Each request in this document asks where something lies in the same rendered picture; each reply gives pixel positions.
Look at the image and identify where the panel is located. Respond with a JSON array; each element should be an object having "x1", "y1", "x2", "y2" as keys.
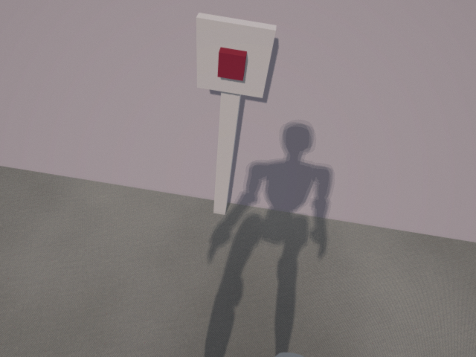
[{"x1": 196, "y1": 13, "x2": 277, "y2": 215}]

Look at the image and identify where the button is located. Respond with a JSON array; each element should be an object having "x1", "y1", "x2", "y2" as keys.
[{"x1": 218, "y1": 48, "x2": 247, "y2": 81}]

